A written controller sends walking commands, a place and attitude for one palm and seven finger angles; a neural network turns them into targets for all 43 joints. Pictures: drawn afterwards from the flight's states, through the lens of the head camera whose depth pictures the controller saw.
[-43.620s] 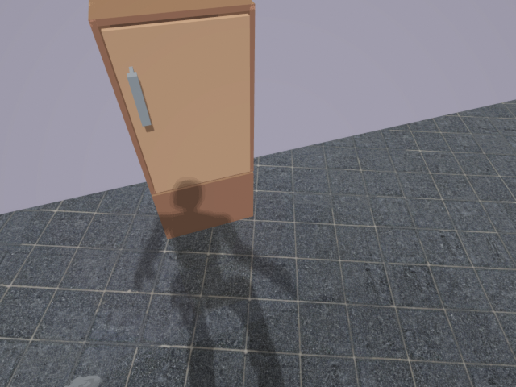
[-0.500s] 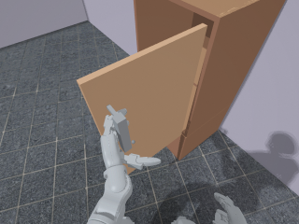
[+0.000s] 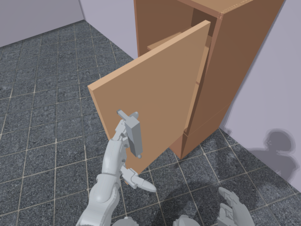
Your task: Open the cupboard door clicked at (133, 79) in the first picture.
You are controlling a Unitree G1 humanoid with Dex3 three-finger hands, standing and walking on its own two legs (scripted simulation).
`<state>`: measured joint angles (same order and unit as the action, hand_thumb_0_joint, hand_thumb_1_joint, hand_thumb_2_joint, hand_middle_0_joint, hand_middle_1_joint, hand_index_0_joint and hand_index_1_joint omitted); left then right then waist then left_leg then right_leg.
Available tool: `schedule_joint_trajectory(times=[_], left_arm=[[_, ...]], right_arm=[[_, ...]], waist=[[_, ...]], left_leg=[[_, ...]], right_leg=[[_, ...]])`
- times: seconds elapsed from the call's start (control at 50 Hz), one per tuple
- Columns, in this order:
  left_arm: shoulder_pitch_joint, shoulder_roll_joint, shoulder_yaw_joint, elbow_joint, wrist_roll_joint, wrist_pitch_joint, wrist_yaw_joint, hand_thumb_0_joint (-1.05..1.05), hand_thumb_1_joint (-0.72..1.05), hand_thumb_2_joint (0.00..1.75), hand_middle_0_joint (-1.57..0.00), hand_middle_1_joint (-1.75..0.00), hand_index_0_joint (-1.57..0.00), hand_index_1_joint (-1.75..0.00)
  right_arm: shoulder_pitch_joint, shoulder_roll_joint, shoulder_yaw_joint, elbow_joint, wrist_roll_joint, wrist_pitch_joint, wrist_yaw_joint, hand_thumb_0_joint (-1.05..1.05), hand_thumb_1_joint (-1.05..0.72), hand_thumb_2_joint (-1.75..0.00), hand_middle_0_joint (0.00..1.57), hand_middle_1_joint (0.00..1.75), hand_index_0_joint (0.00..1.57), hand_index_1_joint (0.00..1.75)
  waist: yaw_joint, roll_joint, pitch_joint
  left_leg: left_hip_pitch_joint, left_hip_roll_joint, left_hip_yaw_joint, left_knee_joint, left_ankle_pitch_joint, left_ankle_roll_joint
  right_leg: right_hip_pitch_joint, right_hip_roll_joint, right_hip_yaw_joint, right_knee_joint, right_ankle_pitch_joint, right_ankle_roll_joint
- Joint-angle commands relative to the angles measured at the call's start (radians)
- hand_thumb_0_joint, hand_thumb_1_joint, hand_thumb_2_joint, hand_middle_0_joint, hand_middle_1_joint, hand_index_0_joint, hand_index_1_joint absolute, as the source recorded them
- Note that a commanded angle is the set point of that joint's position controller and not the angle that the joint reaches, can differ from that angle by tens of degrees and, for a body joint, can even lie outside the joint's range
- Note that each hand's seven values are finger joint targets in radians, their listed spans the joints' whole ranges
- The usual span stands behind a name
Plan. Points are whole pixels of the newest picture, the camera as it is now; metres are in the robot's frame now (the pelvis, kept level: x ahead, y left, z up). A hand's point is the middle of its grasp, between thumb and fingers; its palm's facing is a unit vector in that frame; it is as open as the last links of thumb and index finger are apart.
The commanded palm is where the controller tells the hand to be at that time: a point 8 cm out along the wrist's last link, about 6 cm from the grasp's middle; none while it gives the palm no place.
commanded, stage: slide the hand sideways off the handle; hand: left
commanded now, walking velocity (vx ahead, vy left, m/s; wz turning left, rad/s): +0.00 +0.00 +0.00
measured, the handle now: (129, 133) +0.34 +0.07 +0.06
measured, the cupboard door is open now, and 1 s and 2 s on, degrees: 95 94 94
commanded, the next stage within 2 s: draw the hand back to the body in 0.82 s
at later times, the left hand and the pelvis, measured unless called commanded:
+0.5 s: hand (119, 175) +0.23 +0.08 +0.05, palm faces -0.10 -0.99 -0.03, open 16.2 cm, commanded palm +0.21 +0.15 +0.06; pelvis +0.02 -0.01 -0.01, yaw +0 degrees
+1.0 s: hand (99, 188) +0.20 +0.13 +0.05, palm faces -0.11 -0.99 -0.02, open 16.3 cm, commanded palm +0.19 +0.19 +0.07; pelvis +0.01 -0.01 -0.02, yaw +1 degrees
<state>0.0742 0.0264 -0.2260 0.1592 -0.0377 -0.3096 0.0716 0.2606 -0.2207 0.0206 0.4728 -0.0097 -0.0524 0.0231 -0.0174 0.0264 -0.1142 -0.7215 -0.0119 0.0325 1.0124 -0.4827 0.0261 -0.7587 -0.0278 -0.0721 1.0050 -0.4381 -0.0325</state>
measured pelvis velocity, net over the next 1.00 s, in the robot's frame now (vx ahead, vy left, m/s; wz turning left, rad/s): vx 0.01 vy -0.01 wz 0.01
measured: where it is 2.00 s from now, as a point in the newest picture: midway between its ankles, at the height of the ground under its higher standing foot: outside the picture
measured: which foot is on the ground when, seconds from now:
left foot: down 0.00-1.00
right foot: down 0.00-1.00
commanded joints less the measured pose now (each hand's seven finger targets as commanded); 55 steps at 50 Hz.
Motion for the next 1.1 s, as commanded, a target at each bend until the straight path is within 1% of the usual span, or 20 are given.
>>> schedule_joint_trajectory(times=[0.0,0.04,0.14,0.24,0.36,0.5,0.56,0.58,0.64,0.68,0.72,0.76,0.8,0.86,0.88,0.9,0.96,0.98,1.04,1.08], left_arm=[[-0.051,0.025,0.027,-0.293,0.026,-0.089,0.011,0.0,-0.5,0.3,-0.15,-0.3,-0.15,-0.3],[-0.054,0.025,0.017,-0.326,0.026,-0.081,0.006,0.0,-0.5,0.3,-0.15,-0.3,-0.15,-0.3],[0.067,0.05,0.044,-0.42,0.005,-0.069,-0.011,0.0,-0.5,0.3,-0.15,-0.3,-0.15,-0.3],[0.17,0.06,0.048,-0.483,-0.011,-0.073,-0.039,0.0,-0.5,0.3,-0.15,-0.3,-0.15,-0.3],[0.282,0.115,0.101,-0.534,-0.032,-0.086,-0.087,0.0,-0.5,0.3,-0.15,-0.3,-0.15,-0.3],[0.386,0.18,0.2,-0.564,-0.092,-0.092,-0.156,0.0,-0.5,0.3,-0.15,-0.3,-0.15,-0.3],[0.43,0.201,0.242,-0.575,-0.122,-0.094,-0.184,0.0,-0.5,0.3,-0.15,-0.3,-0.15,-0.3],[0.432,0.197,0.242,-0.586,-0.13,-0.097,-0.195,0.0,-0.5,0.3,-0.15,-0.3,-0.15,-0.3],[0.454,0.206,0.265,-0.581,-0.154,-0.101,-0.221,0.0,-0.5,0.3,-0.15,-0.3,-0.15,-0.3],[0.443,0.225,0.278,-0.588,-0.162,-0.108,-0.24,0.0,-0.5,0.3,-0.15,-0.3,-0.15,-0.3],[0.466,0.215,0.26,-0.603,-0.173,-0.117,-0.265,0.0,-0.5,0.3,-0.15,-0.3,-0.15,-0.3],[0.475,0.24,0.285,-0.596,-0.188,-0.118,-0.286,0.0,-0.5,0.3,-0.15,-0.3,-0.15,-0.3],[0.433,0.229,0.263,-0.605,-0.194,-0.12,-0.302,0.0,-0.5,0.3,-0.15,-0.3,-0.15,-0.3],[0.399,0.232,0.253,-0.619,-0.195,-0.117,-0.298,0.0,-0.5,0.3,-0.15,-0.3,-0.15,-0.3],[0.418,0.236,0.267,-0.606,-0.192,-0.111,-0.289,0.0,-0.5,0.3,-0.15,-0.3,-0.15,-0.3],[0.411,0.237,0.264,-0.605,-0.185,-0.106,-0.282,0.0,-0.5,0.3,-0.15,-0.3,-0.15,-0.3],[0.416,0.302,0.326,-0.684,-0.183,-0.078,-0.254,0.0,-0.5,0.3,-0.15,-0.3,-0.15,-0.3],[0.437,0.302,0.333,-0.694,-0.181,-0.063,-0.244,0.0,-0.5,0.3,-0.15,-0.3,-0.15,-0.3],[0.45,0.275,0.321,-0.689,-0.189,-0.026,-0.238,0.0,-0.5,0.3,-0.15,-0.3,-0.15,-0.3],[0.47,0.266,0.32,-0.664,-0.2,-0.002,-0.243,0.0,-0.5,0.3,-0.15,-0.3,-0.15,-0.3]], right_arm=[[-0.067,-0.102,-0.04,-0.18,-0.001,-0.043,-0.001,0.0,-0.9,-0.9,0.2,0.3,0.2,0.3],[-0.069,-0.101,-0.036,-0.19,0.003,-0.037,-0.001,0.0,-0.9,-0.9,0.2,0.3,0.2,0.3],[-0.055,-0.098,-0.037,-0.207,0.005,-0.037,-0.009,0.0,-0.9,-0.9,0.2,0.3,0.2,0.3],[-0.047,-0.097,-0.037,-0.215,0.007,-0.047,-0.017,0.0,-0.9,-0.9,0.2,0.3,0.2,0.3],[-0.04,-0.1,-0.04,-0.219,0.009,-0.059,-0.026,0.0,-0.9,-0.9,0.2,0.3,0.2,0.3],[-0.038,-0.102,-0.046,-0.224,0.017,-0.067,-0.041,0.0,-0.9,-0.9,0.2,0.3,0.2,0.3],[-0.045,-0.102,-0.049,-0.226,0.021,-0.069,-0.045,0.0,-0.9,-0.9,0.2,0.3,0.2,0.3],[-0.044,-0.101,-0.049,-0.229,0.02,-0.07,-0.047,0.0,-0.9,-0.9,0.2,0.3,0.2,0.3],[-0.05,-0.101,-0.052,-0.23,0.025,-0.073,-0.051,0.0,-0.9,-0.9,0.2,0.3,0.2,0.3],[-0.052,-0.106,-0.053,-0.224,0.024,-0.077,-0.056,0.0,-0.9,-0.9,0.2,0.3,0.2,0.3],[-0.05,-0.108,-0.054,-0.23,0.027,-0.083,-0.057,0.0,-0.9,-0.9,0.2,0.3,0.2,0.3],[-0.05,-0.114,-0.056,-0.225,0.028,-0.085,-0.062,0.0,-0.9,-0.9,0.2,0.3,0.2,0.3],[-0.053,-0.117,-0.054,-0.227,0.029,-0.093,-0.065,0.0,-0.9,-0.9,0.2,0.3,0.2,0.3],[-0.055,-0.123,-0.052,-0.231,0.029,-0.104,-0.068,0.0,-0.9,-0.9,0.2,0.3,0.2,0.3],[-0.05,-0.12,-0.053,-0.23,0.029,-0.104,-0.069,0.0,-0.9,-0.9,0.2,0.3,0.2,0.3],[-0.047,-0.122,-0.053,-0.232,0.028,-0.104,-0.069,0.0,-0.9,-0.9,0.2,0.3,0.2,0.3],[-0.043,-0.12,-0.051,-0.246,0.035,-0.098,-0.073,0.0,-0.9,-0.9,0.2,0.3,0.2,0.3],[-0.047,-0.113,-0.048,-0.253,0.038,-0.095,-0.074,0.0,-0.9,-0.9,0.2,0.3,0.2,0.3],[-0.047,-0.11,-0.038,-0.251,0.047,-0.092,-0.077,0.0,-0.9,-0.9,0.2,0.3,0.2,0.3],[-0.05,-0.111,-0.036,-0.248,0.049,-0.094,-0.08,0.0,-0.9,-0.9,0.2,0.3,0.2,0.3]], waist=[[0.019,-0.08,-0.23],[0.012,-0.044,-0.193],[0.017,-0.058,-0.224],[0.001,-0.068,-0.207],[0.0,-0.059,-0.197],[0.008,-0.077,-0.209],[0.018,-0.046,-0.204],[0.015,-0.054,-0.222],[0.012,-0.053,-0.192],[0.005,-0.057,-0.201],[0.004,-0.039,-0.198],[0.001,-0.052,-0.192],[-0.011,-0.042,-0.181],[-0.01,-0.014,-0.167],[0.0,-0.029,-0.17],[-0.003,-0.033,-0.18],[0.023,0.007,-0.226],[0.03,0.015,-0.226],[0.019,0.017,-0.169],[0.013,-0.023,-0.141]], left_leg=[[0.062,-0.004,-0.056,-0.145,0.161,-0.008],[0.051,-0.004,-0.056,-0.149,0.135,-0.01],[0.056,-0.005,-0.055,-0.135,0.179,-0.009],[0.041,-0.005,-0.056,-0.111,0.198,-0.008],[0.004,-0.01,-0.056,-0.078,0.206,-0.007],[-0.044,-0.015,-0.048,-0.038,0.2,-0.01],[-0.059,-0.016,-0.047,-0.029,0.198,-0.012],[-0.061,-0.016,-0.044,-0.021,0.203,-0.012],[-0.082,-0.017,-0.044,-0.015,0.172,-0.016],[-0.089,-0.015,-0.048,-0.001,0.173,-0.014],[-0.082,-0.016,-0.05,-0.006,0.169,-0.013],[-0.092,-0.013,-0.056,0.002,0.168,-0.012],[-0.097,-0.012,-0.055,0.009,0.141,-0.012],[-0.092,-0.011,-0.059,0.007,0.121,-0.009],[-0.09,-0.01,-0.06,0.002,0.121,-0.009],[-0.086,-0.01,-0.062,0.0,0.121,-0.009],[-0.036,-0.011,-0.061,-0.045,0.143,-0.008],[-0.021,-0.011,-0.058,-0.058,0.146,-0.007],[0.019,-0.006,-0.067,-0.106,0.143,-0.009],[0.021,-0.003,-0.069,-0.123,0.135,-0.007]], right_leg=[[0.175,0.019,0.04,-0.133,0.156,-0.011],[0.157,0.019,0.039,-0.135,0.13,-0.011],[0.192,0.024,0.041,-0.128,0.192,-0.009],[0.182,0.025,0.041,-0.117,0.229,-0.003],[0.182,0.025,0.057,-0.106,0.244,-0.003],[0.207,0.019,0.089,-0.111,0.264,0.01],[0.214,0.017,0.103,-0.115,0.255,0.009],[0.222,0.012,0.106,-0.111,0.274,0.015],[0.206,0.01,0.115,-0.123,0.232,0.02],[0.201,0.007,0.127,-0.121,0.233,0.023],[0.188,0.011,0.114,-0.117,0.214,0.019],[0.184,0.013,0.119,-0.119,0.201,0.017],[0.147,0.012,0.118,-0.122,0.143,0.02],[0.113,0.02,0.107,-0.121,0.065,0.008],[0.112,0.021,0.1,-0.12,0.059,0.008],[0.111,0.023,0.092,-0.113,0.056,0.007],[0.171,0.031,0.081,-0.126,0.072,0.001],[0.181,0.031,0.079,-0.135,0.08,0.003],[0.178,0.04,0.049,-0.158,0.091,0.005],[0.188,0.041,0.048,-0.185,0.08,0.01]])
